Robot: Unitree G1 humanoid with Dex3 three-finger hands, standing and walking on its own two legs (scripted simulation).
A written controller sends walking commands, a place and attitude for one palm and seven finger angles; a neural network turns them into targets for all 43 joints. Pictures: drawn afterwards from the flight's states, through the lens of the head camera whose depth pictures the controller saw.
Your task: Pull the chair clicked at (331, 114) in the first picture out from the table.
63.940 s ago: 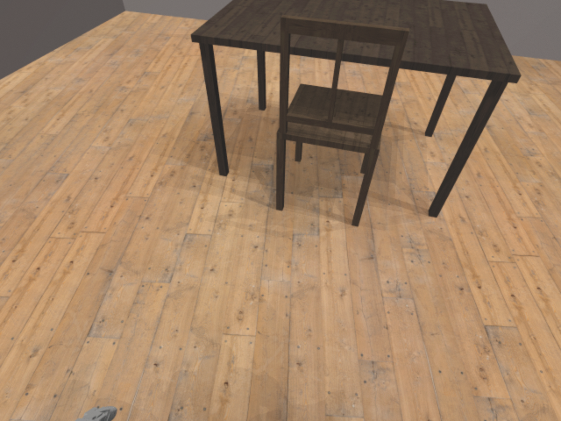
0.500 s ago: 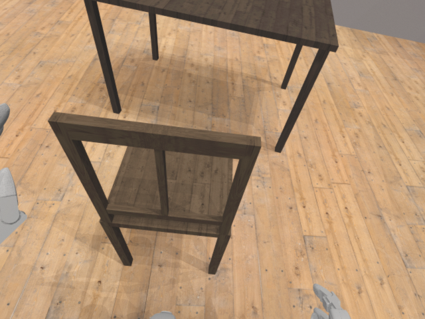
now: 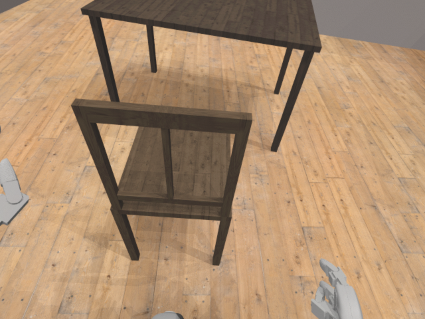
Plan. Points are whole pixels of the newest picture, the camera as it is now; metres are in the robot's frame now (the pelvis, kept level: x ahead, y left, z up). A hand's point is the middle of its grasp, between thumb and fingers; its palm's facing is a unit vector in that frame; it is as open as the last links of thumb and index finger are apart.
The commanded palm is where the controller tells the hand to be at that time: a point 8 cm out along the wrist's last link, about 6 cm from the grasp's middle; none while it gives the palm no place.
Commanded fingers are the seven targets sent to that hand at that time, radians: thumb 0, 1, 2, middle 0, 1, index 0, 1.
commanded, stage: stop stepping back and stand still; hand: left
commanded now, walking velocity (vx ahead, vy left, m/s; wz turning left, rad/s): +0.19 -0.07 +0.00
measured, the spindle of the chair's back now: (168, 166) +0.51 +0.13 -0.07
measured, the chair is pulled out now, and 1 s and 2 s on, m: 0.71 0.71 0.71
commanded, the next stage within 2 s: let the arm hang, fingers relaxed in 1.02 s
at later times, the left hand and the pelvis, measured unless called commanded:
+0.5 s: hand out of the picture +0.16 +0.26 +0.18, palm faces +0.35 -0.82 -0.46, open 7.4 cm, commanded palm +0.09 +0.32 +0.19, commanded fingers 0.00 0.90 0.90 -0.20 -0.30 -0.20 -0.30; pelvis -0.05 +0.02 +0.00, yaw +1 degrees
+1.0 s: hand out of the picture +0.14 +0.31 +0.19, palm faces +0.36 -0.79 -0.50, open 7.4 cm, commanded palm +0.08 +0.36 +0.19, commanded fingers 0.00 0.90 0.90 -0.20 -0.30 -0.20 -0.30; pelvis -0.06 +0.06 +0.01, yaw -1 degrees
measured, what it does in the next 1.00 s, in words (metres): steps on the spot: right foot, then left foot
